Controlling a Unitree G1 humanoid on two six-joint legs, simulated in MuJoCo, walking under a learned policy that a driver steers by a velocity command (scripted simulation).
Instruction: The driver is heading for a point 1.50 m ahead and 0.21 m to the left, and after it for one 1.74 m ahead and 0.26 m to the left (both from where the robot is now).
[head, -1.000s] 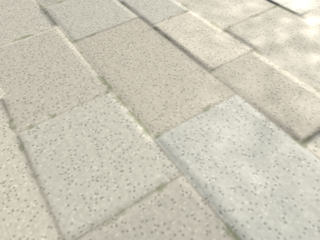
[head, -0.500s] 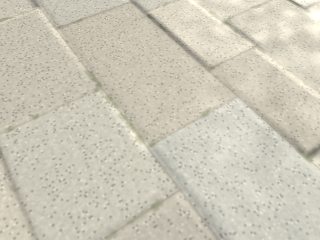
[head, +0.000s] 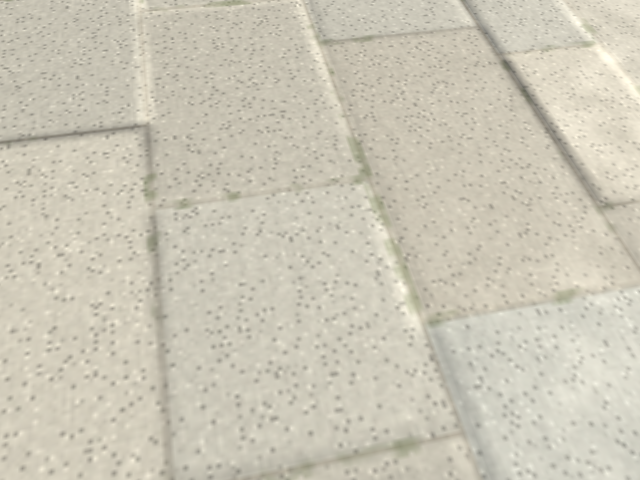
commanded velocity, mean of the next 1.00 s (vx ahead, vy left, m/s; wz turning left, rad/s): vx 0.21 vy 0.00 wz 0.32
